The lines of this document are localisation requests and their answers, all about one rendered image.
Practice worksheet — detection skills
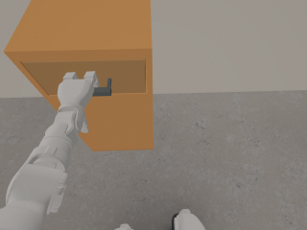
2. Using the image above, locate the left robot hand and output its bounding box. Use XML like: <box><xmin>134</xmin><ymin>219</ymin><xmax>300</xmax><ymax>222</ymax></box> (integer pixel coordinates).
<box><xmin>58</xmin><ymin>71</ymin><xmax>100</xmax><ymax>133</ymax></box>

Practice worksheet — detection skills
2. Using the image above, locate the drawer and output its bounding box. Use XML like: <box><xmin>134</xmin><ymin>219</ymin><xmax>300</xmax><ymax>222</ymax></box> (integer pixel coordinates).
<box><xmin>22</xmin><ymin>58</ymin><xmax>146</xmax><ymax>96</ymax></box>

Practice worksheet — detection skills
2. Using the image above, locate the cabinet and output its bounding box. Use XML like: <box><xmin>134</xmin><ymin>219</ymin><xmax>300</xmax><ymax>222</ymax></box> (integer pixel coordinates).
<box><xmin>4</xmin><ymin>0</ymin><xmax>154</xmax><ymax>151</ymax></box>

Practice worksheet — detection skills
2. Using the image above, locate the handle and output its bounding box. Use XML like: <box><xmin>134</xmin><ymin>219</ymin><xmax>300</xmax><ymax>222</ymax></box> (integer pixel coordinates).
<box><xmin>92</xmin><ymin>78</ymin><xmax>112</xmax><ymax>97</ymax></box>

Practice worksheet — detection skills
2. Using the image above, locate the robot shin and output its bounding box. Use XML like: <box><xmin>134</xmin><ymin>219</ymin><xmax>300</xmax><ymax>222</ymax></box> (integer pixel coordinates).
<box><xmin>120</xmin><ymin>223</ymin><xmax>130</xmax><ymax>228</ymax></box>
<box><xmin>178</xmin><ymin>209</ymin><xmax>191</xmax><ymax>216</ymax></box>

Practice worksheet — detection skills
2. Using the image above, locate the robot left upper arm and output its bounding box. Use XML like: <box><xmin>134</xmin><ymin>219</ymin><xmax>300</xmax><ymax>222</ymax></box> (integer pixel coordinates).
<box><xmin>0</xmin><ymin>164</ymin><xmax>68</xmax><ymax>230</ymax></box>

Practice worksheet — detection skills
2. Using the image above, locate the robot right shin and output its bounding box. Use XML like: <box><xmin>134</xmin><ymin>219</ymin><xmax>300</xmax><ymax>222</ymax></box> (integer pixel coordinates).
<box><xmin>178</xmin><ymin>209</ymin><xmax>191</xmax><ymax>216</ymax></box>

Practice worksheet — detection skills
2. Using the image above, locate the robot left shin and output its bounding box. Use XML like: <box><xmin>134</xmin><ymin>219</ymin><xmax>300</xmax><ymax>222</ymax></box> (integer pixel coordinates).
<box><xmin>120</xmin><ymin>223</ymin><xmax>130</xmax><ymax>228</ymax></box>

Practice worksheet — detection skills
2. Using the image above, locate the left robot forearm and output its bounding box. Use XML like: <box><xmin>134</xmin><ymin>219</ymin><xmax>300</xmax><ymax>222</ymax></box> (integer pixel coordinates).
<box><xmin>6</xmin><ymin>103</ymin><xmax>85</xmax><ymax>205</ymax></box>

